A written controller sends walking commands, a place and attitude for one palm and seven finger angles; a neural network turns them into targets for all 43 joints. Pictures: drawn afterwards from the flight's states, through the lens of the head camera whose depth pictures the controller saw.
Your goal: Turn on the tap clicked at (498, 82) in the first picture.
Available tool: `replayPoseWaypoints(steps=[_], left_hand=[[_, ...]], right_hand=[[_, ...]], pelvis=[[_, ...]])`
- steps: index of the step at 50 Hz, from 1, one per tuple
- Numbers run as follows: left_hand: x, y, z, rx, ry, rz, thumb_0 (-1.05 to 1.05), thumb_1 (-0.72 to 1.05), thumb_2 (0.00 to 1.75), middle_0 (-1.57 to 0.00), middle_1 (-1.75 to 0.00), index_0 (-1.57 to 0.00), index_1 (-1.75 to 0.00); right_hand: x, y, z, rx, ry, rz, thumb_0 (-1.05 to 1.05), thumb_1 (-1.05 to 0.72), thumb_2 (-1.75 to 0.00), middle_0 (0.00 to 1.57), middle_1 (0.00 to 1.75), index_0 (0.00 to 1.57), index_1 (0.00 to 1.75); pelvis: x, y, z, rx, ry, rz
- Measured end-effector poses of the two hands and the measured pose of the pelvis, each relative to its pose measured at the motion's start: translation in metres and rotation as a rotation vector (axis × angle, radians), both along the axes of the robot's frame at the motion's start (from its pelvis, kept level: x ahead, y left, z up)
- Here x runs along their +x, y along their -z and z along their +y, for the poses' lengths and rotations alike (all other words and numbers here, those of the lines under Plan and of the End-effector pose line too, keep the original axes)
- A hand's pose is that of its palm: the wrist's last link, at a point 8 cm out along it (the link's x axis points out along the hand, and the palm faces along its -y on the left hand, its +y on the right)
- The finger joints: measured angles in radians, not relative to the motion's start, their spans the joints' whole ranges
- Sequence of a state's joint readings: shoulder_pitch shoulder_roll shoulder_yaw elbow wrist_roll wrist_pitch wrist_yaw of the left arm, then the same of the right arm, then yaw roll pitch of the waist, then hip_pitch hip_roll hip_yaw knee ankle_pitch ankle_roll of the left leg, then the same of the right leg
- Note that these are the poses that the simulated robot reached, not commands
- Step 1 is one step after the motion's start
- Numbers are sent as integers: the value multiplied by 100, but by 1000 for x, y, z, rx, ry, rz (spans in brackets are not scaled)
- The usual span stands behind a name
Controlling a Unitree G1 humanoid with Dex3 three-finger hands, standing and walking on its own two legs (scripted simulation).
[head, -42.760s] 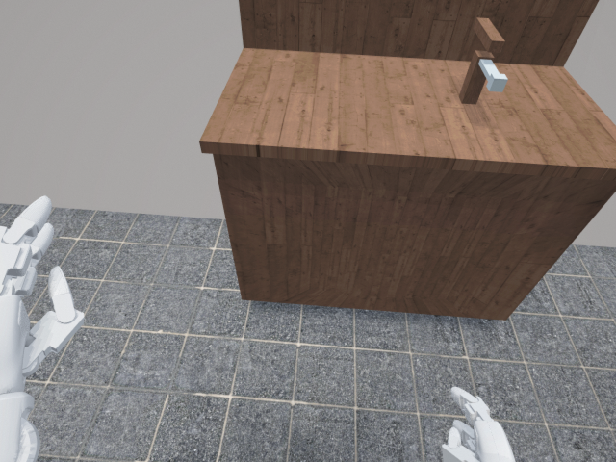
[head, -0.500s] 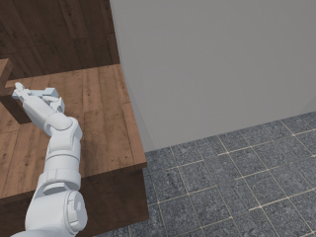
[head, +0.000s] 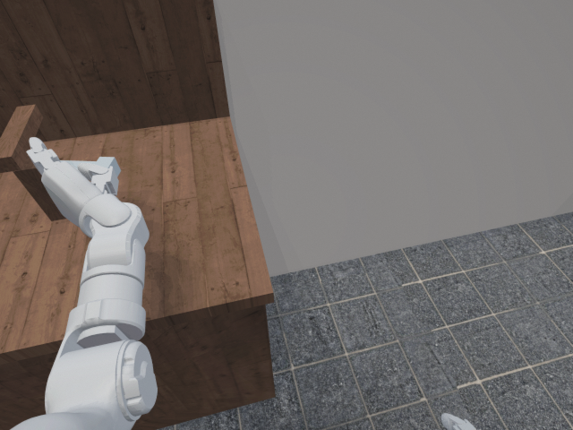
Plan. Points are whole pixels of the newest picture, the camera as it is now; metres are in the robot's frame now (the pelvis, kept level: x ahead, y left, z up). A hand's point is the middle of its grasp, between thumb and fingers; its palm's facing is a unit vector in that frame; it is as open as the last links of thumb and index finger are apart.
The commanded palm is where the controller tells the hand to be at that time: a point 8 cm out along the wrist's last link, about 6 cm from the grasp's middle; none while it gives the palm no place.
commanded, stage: lift the hand up off the lever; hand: left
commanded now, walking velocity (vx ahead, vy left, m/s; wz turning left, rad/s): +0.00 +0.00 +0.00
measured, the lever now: (107, 169) +0.46 +0.31 +0.12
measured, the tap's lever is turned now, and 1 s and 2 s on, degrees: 73 73 73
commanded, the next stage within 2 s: draw the hand back beside the body in 1.64 s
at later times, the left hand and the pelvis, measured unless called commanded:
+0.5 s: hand (114, 166) +0.40 +0.26 +0.18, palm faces +0.81 -0.58 -0.04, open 7.8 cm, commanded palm +0.35 +0.28 +0.17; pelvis +0.01 +0.00 +0.00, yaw +0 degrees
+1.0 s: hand (96, 164) +0.39 +0.27 +0.19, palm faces +0.81 -0.58 -0.05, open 7.8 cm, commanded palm +0.34 +0.29 +0.19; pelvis +0.00 -0.01 +0.01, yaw +0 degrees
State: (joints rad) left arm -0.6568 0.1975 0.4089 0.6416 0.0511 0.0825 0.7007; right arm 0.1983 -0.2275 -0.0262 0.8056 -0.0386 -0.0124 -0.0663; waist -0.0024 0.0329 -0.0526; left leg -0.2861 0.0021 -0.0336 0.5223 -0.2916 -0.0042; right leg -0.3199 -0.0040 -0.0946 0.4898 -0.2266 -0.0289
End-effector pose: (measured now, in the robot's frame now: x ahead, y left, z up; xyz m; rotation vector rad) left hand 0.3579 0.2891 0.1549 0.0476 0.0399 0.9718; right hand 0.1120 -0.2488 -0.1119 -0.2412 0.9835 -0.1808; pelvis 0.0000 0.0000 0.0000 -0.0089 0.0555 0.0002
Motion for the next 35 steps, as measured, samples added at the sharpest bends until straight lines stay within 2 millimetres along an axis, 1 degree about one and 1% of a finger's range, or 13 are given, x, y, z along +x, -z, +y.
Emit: replayPoseWaypoints(steps=[7, 14, 18, 23, 30, 35], left_hand=[[-1, -3, -7, -28, 18, 5, 1, 90, 90, -13, -14, -15, -15], [-2, -7, -12, -35, 13, 20, 1, 90, 90, -14, -14, -15, -15], [-3, -13, -12, -24, 7, 11, 1, 90, 90, -15, -15, -15, -15], [-9, -23, -16, -12, 19, -11, 1, 90, 90, -15, -15, -15, -15], [-20, -24, -19, -38, 24, 7, 1, 90, 90, -15, -15, -15, -15], [-26, -27, -17, -33, 3, 11, 1, 90, 90, -15, -15, -15, -15]], right_hand=[[8, 0, 6, 20, 6, -13, 1, -91, -90, 21, 30, 20, 30], [23, -4, 11, 29, -9, -47, 1, -91, -90, 21, 30, 20, 30], [32, -7, 13, 32, -23, -68, 1, -91, -90, 21, 30, 20, 30], [42, -10, 14, 39, -34, -94, 1, -91, -90, 21, 30, 20, 30], [53, -15, 13, 46, -41, -131, 1, -91, -90, 21, 30, 20, 30], [58, -19, 12, 40, -56, -151, 1, -91, -90, 21, 30, 20, 30]], pelvis=[[7, -2, 2, 2, 6, -14], [9, -3, 1, 4, 8, -27], [10, -4, 0, 4, 9, -30], [11, -4, -2, 6, 9, -38], [10, -5, -5, 8, 8, -60], [6, -6, -9, 9, 6, -68]])
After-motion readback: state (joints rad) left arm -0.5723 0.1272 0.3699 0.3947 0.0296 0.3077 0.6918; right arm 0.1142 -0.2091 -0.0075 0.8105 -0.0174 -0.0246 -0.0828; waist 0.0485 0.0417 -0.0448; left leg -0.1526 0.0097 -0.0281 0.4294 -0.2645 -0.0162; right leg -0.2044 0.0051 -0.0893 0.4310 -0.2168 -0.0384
